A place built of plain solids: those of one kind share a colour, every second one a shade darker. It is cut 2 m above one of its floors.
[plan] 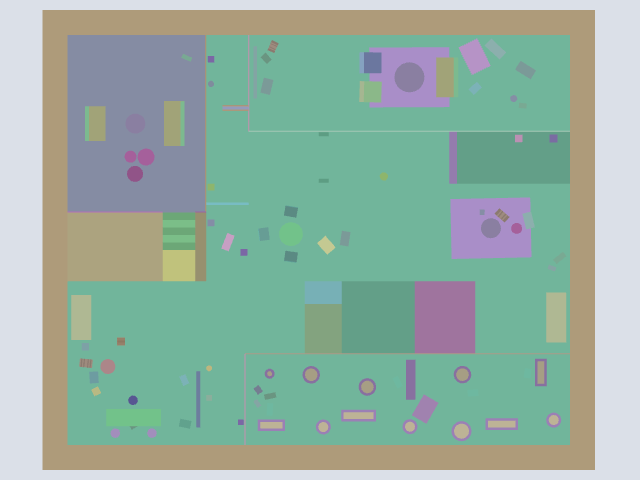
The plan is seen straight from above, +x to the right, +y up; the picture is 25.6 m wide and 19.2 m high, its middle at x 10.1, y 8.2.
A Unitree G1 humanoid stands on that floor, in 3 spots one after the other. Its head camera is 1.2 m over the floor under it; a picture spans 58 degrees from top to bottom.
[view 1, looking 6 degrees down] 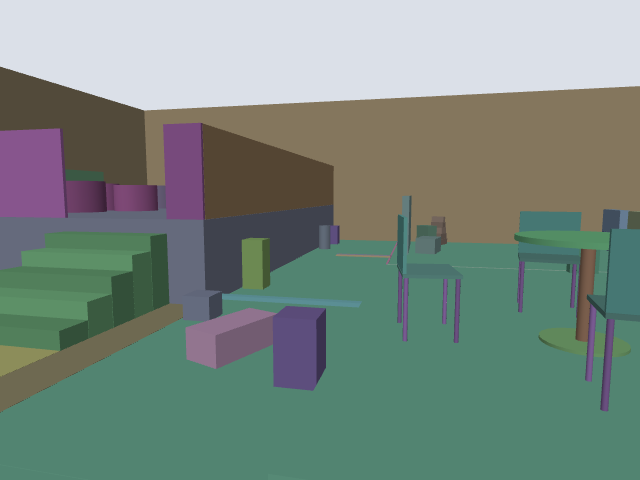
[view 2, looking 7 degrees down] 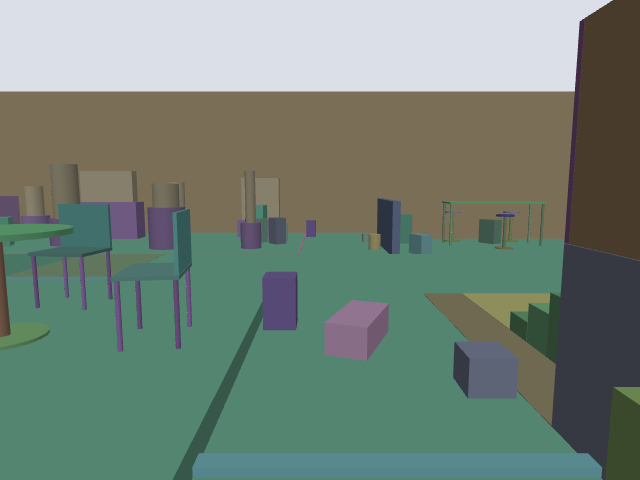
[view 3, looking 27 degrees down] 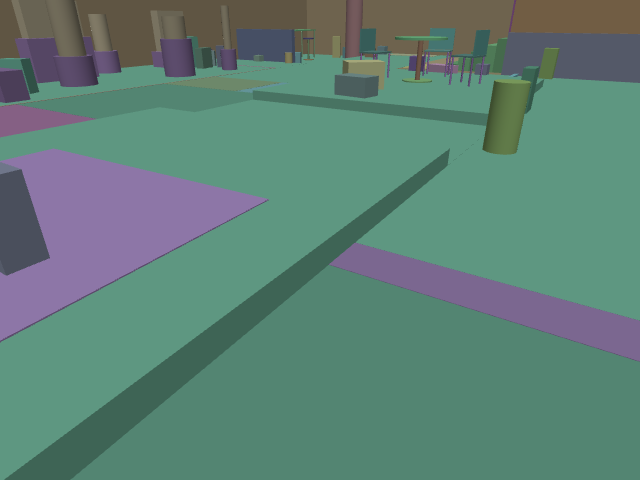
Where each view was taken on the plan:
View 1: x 7.79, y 5.10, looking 103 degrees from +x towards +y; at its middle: edge_umbrella_stand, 9.55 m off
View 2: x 6.72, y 11.36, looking -90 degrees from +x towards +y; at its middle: floor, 9.84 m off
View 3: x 17.35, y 11.50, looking -148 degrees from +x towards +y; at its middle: floor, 2.29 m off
